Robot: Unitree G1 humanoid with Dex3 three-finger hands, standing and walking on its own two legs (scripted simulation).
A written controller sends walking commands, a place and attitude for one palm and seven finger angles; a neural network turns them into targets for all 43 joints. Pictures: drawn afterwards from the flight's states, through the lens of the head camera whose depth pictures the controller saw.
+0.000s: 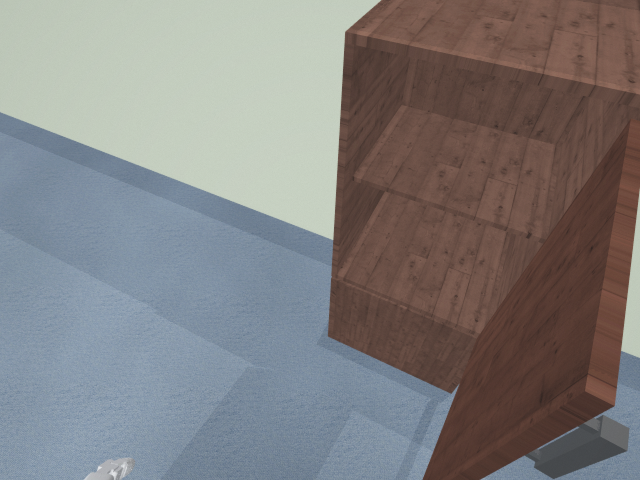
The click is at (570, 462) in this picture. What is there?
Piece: cupboard door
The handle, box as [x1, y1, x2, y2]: [524, 415, 628, 478]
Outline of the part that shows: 628,428 602,415 595,419 592,418 579,425 579,428 540,449 535,449 524,455 535,461 535,468 554,478 627,450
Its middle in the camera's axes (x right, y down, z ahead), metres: +0.24 +0.20 +0.39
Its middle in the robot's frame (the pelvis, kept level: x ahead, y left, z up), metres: +0.18 -0.22 +0.05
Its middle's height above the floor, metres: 0.82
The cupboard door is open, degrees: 85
